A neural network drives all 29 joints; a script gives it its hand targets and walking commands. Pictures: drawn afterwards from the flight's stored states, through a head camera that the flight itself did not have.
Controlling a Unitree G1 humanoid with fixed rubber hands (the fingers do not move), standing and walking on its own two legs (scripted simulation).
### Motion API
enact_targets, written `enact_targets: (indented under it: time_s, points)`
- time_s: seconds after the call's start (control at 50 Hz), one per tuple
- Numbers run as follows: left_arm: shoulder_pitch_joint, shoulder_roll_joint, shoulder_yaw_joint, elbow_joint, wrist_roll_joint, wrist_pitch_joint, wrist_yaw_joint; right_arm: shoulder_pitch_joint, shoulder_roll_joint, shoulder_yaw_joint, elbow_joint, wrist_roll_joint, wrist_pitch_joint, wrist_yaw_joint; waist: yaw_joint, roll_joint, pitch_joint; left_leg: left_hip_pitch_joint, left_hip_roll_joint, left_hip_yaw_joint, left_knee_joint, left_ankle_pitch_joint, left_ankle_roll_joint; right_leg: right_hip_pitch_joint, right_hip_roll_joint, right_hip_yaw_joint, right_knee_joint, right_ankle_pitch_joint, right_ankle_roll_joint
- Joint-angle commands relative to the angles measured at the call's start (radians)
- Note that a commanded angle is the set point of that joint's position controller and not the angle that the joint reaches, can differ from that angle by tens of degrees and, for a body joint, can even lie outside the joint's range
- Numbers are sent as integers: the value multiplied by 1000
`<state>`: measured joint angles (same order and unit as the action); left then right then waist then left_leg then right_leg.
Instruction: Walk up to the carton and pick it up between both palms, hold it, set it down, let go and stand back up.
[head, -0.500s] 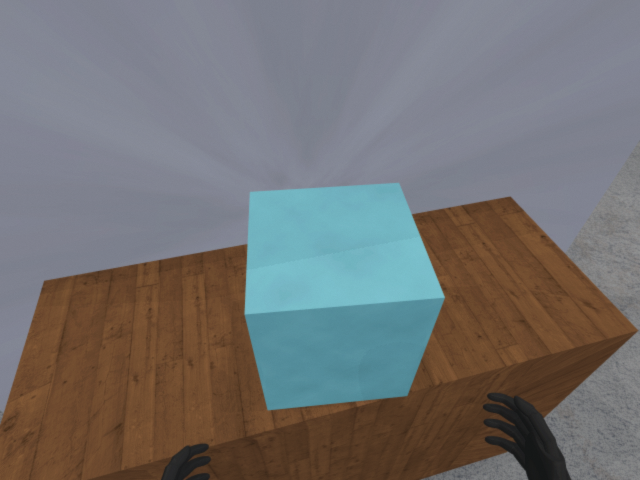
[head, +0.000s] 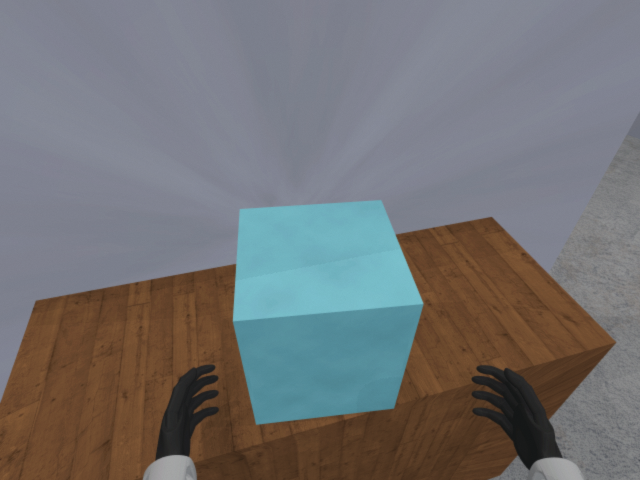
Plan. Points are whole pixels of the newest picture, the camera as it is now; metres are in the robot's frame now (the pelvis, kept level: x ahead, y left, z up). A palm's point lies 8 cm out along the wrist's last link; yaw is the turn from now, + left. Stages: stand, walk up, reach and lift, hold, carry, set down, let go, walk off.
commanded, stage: reach and lift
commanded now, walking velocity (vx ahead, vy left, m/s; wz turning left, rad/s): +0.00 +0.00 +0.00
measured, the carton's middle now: (319, 311) +0.37 +0.04 +0.01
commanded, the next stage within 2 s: none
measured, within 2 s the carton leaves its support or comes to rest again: neither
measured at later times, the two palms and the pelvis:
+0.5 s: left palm (168, 348) +0.27 +0.22 +0.07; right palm (515, 348) +0.28 -0.20 +0.06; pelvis +0.02 +0.01 +0.01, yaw +0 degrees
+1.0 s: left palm (167, 274) +0.33 +0.22 +0.13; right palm (512, 269) +0.36 -0.21 +0.12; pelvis +0.01 +0.01 +0.01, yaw -1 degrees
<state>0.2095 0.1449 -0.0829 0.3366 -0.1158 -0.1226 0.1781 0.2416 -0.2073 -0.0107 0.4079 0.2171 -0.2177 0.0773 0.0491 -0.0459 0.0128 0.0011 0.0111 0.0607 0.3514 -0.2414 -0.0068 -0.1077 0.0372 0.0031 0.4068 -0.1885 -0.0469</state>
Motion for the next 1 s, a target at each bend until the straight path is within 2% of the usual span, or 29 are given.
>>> enact_targets:
  time_s: [0.0, 0.06, 0.1, 0.14, 0.2, 0.24, 0.3, 0.4, 0.46, 0.52, 0.58, 0.64, 0.74, 0.78, 0.86, 0.88, 0.9, 0.92, 0.98]
  points:
    - [-209, 68, 55, -291, 3, 63, 7, -203, -111, -41, -251, 14, 41, -16, 1, 30, -16, -210, -11, -5, -120, 25, 11, 86, -59, 92, -112, 19, 2]
    - [-189, 51, 76, -346, 25, 136, -6, -171, -103, -39, -236, 25, 92, -31, -15, 42, -28, -172, -14, -10, -120, 79, 7, 101, -54, 89, -116, 95, 7]
    - [-199, 47, 91, -385, 29, 177, -17, -195, -110, -43, -270, 27, 118, -43, -22, 33, -57, -153, -16, -12, -122, 95, 7, 106, -48, 84, -124, 105, 14]
    - [-188, 44, 102, -437, 31, 211, -26, -194, -117, -45, -313, 33, 135, -52, -22, 42, -87, -121, -17, -20, -110, 174, 0, 117, -40, 75, -117, 188, 15]
    - [-203, 44, 120, -454, 24, 268, -44, -231, -127, -52, -369, 28, 174, -63, -26, 21, -74, -117, -18, -22, -114, 159, 5, 98, -32, 71, -136, 153, 20]
    - [-220, 48, 126, -502, 14, 293, -50, -252, -139, -61, -414, 29, 193, -72, -28, 12, -108, -103, -15, -23, -112, 181, 3, 100, -26, 65, -131, 172, 22]
    - [-234, 47, 137, -559, -2, 332, -50, -281, -155, -69, -476, 38, 214, -76, -16, 1, -119, -85, -8, -27, -100, 238, -3, 89, -12, 52, -130, 204, 22]
    - [-290, 46, 161, -642, 5, 422, -53, -345, -208, -78, -493, 67, 268, -77, -19, 39, -166, -19, 1, -34, -86, 315, -24, 61, 3, 40, -135, 229, 11]
    - [-288, 44, 184, -663, 9, 469, -62, -352, -228, -73, -490, 89, 293, -85, -24, 35, -191, -2, -1, -38, -70, 383, -28, 88, 6, 47, -129, 311, 15]
    - [-328, 66, 208, -719, -2, 502, -73, -406, -257, -66, -541, 122, 309, -93, -24, 29, -243, 10, -7, -36, -56, 432, -30, 126, 6, 52, -121, 402, 23]
    - [-359, 69, 225, -717, -3, 542, -81, -444, -275, -64, -532, 131, 335, -102, -25, 28, -242, -4, -12, -35, -63, 418, -26, 138, 5, 55, -114, 435, 28]
    - [-410, 72, 239, -711, 1, 587, -87, -497, -290, -55, -493, 158, 376, -102, -24, 45, -231, -2, -9, -39, -69, 401, -26, 118, 1, 59, -128, 391, 23]
    - [-503, 105, 275, -760, -3, 651, -90, -602, -332, -59, -508, 175, 417, -121, -38, 33, -304, -10, -14, -37, -57, 432, -28, 158, 4, 61, -104, 494, 36]
    - [-571, 108, 274, -737, -11, 677, -90, -674, -353, -72, -485, 180, 435, -124, -46, 45, -321, -18, -10, -40, -57, 409, -31, 137, 6, 55, -101, 462, 33]
    - [-649, 111, 280, -655, -10, 733, -94, -764, -362, -62, -397, 191, 485, -118, -51, 30, -295, -44, -7, -40, -66, 353, -23, 108, 5, 57, -107, 398, 32]
    - [-725, 139, 296, -638, -25, 726, -90, -878, -354, -56, -426, 202, 478, -109, -7, 18, -352, -98, -9, -42, -55, 333, -23, 153, -3, 56, -103, 400, 23]
    - [-728, 137, 283, -596, -32, 726, -85, -878, -365, -61, -392, 202, 487, -102, -29, 11, -356, -111, -6, -42, -63, 311, -16, 154, -1, 64, -93, 412, 25]
    - [-758, 140, 291, -594, -29, 726, -82, -904, -369, -62, -380, 200, 490, -98, -18, 8, -381, -109, -7, -43, -63, 307, -13, 159, 0, 61, -88, 406, 25]
    - [-831, 152, 296, -541, -24, 741, -77, -972, -379, -59, -295, 197, 511, -92, -24, 10, -407, -129, -4, -44, -62, 297, -8, 172, -4, 68, -83, 409, 25]
